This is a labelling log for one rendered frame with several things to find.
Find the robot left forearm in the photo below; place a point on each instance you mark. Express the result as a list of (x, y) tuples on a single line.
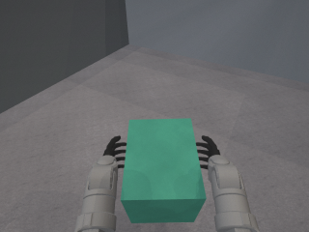
[(100, 193)]

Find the robot left hand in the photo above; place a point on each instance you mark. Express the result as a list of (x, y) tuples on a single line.
[(110, 150)]

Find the robot right hand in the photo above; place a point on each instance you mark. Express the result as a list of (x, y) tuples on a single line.
[(212, 150)]

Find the carton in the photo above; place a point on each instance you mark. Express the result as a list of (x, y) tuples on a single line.
[(162, 179)]

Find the robot right forearm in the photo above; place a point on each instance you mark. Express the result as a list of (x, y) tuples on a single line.
[(230, 199)]

